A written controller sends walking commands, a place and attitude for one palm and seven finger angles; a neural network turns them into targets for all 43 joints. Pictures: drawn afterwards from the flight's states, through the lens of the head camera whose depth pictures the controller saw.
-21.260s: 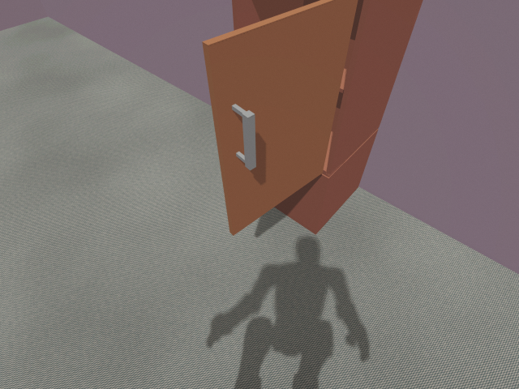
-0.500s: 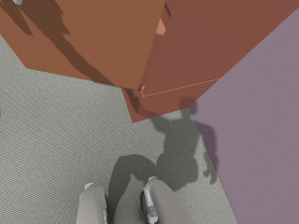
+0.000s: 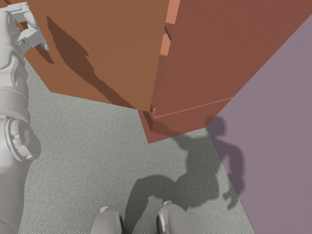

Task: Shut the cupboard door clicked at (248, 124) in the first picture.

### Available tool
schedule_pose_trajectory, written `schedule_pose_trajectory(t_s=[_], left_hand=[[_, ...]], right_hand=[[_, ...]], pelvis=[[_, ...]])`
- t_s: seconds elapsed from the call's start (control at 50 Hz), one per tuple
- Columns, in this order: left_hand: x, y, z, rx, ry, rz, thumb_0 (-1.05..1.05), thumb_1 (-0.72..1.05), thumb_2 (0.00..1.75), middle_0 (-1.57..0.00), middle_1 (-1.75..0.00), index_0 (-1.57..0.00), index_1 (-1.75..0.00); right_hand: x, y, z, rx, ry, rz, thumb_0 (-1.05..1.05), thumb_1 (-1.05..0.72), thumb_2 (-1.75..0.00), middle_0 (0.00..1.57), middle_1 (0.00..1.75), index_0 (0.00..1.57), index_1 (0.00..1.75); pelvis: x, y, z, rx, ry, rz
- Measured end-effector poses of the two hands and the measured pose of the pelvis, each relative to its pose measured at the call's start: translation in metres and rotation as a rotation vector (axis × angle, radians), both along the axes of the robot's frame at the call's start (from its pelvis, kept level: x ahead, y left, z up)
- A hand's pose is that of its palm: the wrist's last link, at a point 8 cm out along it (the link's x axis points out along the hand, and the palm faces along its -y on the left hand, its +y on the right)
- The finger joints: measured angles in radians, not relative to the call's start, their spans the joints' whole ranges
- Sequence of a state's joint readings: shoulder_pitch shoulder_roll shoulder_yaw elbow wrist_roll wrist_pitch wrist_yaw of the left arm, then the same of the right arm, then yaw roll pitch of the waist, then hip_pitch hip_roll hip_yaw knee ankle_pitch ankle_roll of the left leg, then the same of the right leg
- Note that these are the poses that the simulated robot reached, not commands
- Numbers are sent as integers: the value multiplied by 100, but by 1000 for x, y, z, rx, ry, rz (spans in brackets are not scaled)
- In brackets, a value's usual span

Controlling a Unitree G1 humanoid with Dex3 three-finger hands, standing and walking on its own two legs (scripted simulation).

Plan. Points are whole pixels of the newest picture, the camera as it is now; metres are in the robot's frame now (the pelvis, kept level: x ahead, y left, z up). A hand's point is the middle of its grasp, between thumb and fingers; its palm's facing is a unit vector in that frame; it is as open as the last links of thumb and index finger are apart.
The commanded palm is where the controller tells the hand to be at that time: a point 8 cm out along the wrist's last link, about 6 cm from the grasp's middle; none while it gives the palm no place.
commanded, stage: pull the fist back off the door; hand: left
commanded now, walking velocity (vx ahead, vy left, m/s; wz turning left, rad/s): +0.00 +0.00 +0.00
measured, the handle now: out of the picture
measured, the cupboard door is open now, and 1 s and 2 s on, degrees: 62 62 62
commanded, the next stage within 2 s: draw the hand back to the body in 0.34 s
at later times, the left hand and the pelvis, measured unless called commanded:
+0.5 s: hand (42, 57) +0.50 +0.16 +0.12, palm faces +0.04 -1.00 +0.00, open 3.1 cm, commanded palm +0.47 +0.21 +0.12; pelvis +0.01 -0.01 +0.01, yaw +3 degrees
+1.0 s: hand out of the picture +0.35 +0.21 +0.17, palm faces +0.03 -1.00 -0.05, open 3.1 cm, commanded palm +0.31 +0.26 +0.18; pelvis +0.00 -0.01 +0.05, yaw +3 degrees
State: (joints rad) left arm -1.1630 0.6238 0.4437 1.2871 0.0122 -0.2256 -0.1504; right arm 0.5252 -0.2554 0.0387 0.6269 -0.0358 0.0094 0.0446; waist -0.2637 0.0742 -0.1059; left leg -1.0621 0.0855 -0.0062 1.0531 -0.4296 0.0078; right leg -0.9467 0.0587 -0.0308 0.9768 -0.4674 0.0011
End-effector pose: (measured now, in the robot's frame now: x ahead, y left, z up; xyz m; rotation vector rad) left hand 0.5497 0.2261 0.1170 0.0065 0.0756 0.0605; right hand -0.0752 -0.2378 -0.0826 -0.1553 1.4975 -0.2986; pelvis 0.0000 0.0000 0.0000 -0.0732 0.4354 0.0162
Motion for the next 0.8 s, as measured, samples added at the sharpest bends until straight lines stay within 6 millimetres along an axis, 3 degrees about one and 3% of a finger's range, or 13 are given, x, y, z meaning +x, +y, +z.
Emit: schedule_pose_trajectory(t_s=[0.12,0.24,0.34,0.42,0.5,0.58,0.7,0.8], left_hand=[[-23,8,-6,17,-27,-24,1,89,90,-129,-150,-130,-150],[-49,6,-14,-17,-18,-33,2,90,90,-129,-150,-130,-150],[-66,-1,-2,8,-81,-36,2,90,90,-129,-150,-130,-150],[-70,-8,0,11,-45,-37,2,90,90,-130,-150,-130,-150],[-70,-9,0,-4,-37,-18,2,89,90,-130,-150,-130,-150],[-80,-2,10,6,-98,-6,2,89,90,-129,-150,-130,-150],[-121,14,24,39,-97,-21,2,90,90,-129,-150,-130,-150],[-157,25,30,-2,-86,-14,2,90,90,-129,-150,-130,-150]], right_hand=[[23,-17,5,-15,-10,26,0,-90,-89,21,30,20,30],[70,-33,6,-39,-104,78,0,-90,-89,20,30,20,30],[112,-36,2,-36,-221,123,0,-90,-89,20,30,20,30],[135,-33,-3,-17,-284,153,0,-90,-89,20,30,20,30],[142,-30,-7,-4,-320,159,0,-90,-89,20,30,20,30],[134,-27,-9,15,-325,135,0,-90,-89,20,30,20,30],[121,-23,-6,49,-312,95,0,-90,-89,20,30,20,30],[130,-25,6,33,-352,115,1,-90,-89,20,30,20,30]], pelvis=[[9,-3,8,11,-30,8],[16,-5,14,17,-68,24],[18,-5,16,23,-100,33],[13,-7,15,30,-116,43],[7,-9,13,35,-116,39],[5,-11,15,44,-124,21],[9,-12,26,54,-184,12],[8,-13,36,57,-245,27]])
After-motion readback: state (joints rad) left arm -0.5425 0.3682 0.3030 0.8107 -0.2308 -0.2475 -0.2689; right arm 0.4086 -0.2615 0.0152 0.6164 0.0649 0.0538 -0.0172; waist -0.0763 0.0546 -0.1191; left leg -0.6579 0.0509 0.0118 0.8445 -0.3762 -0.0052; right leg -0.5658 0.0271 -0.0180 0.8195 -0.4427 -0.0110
